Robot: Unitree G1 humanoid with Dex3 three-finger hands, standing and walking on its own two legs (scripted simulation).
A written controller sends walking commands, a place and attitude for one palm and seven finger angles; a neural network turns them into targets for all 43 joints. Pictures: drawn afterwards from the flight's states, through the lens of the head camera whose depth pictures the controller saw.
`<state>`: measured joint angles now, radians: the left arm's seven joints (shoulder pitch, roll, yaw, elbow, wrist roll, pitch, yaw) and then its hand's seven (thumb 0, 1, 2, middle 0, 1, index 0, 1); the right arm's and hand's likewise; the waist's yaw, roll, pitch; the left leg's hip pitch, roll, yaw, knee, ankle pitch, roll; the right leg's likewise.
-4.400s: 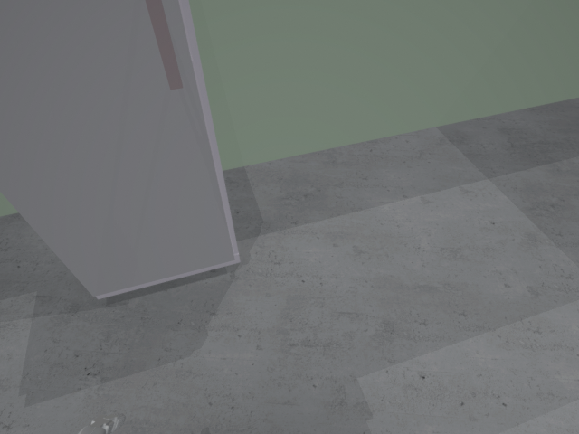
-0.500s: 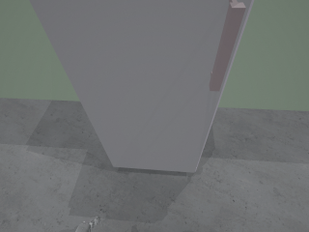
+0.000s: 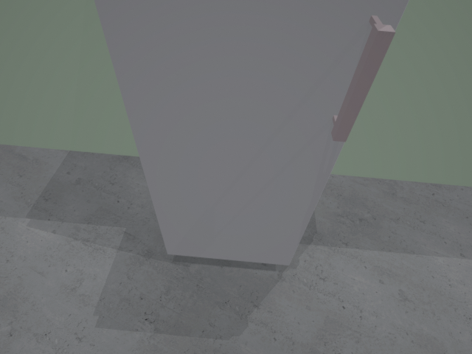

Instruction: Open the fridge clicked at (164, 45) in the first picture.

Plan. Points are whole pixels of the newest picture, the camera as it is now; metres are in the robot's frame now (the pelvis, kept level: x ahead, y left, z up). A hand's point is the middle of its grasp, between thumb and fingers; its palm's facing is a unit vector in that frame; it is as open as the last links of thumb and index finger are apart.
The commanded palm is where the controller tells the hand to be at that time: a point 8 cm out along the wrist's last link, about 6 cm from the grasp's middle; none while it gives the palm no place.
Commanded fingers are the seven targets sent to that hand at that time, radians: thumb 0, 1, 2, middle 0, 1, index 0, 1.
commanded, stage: come to a stop and stand still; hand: right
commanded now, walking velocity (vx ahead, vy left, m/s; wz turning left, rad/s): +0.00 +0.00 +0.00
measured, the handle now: (355, 84) +0.55 -0.20 +0.20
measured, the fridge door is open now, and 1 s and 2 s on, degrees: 0 0 0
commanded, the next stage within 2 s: look again from close up in 0.72 s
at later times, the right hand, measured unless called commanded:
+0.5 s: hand out of the picture +0.00 -0.21 -0.18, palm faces +0.02 +0.98 -0.17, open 7.4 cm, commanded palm none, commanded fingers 0.00 -0.90 -0.90 0.20 0.30 0.20 0.30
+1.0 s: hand out of the picture +0.02 -0.20 -0.17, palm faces +0.01 +0.97 -0.25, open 7.4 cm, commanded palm none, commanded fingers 0.00 -0.90 -0.90 0.20 0.30 0.20 0.30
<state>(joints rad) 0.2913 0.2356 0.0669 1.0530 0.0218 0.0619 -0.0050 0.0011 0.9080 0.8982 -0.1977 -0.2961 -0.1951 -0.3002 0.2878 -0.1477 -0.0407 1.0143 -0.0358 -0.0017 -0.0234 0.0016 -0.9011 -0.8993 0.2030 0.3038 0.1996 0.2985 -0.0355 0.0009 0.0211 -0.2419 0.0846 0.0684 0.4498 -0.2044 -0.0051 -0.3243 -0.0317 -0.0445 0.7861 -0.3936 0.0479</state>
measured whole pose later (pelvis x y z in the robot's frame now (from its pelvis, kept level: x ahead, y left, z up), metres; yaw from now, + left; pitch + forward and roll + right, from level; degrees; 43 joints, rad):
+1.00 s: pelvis +0.00 -0.01 -0.01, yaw +1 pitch -2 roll -1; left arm 0.29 0.18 0.00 1.07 0.02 -0.02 0.02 0.00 0.91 0.90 -0.20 -0.30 -0.20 -0.30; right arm 0.26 -0.17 0.00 1.10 -0.02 -0.02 -0.03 0.00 -0.91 -0.90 0.20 0.30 0.20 0.30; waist 0.00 -0.04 0.03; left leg -0.24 0.06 0.05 0.53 -0.26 -0.02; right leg -0.14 -0.04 -0.08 0.47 -0.30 0.02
